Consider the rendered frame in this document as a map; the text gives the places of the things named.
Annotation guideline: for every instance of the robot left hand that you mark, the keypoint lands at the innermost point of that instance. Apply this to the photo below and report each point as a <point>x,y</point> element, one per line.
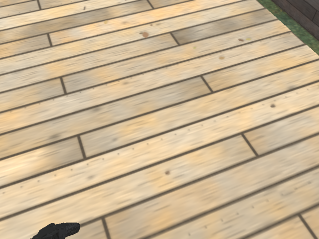
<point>58,231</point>

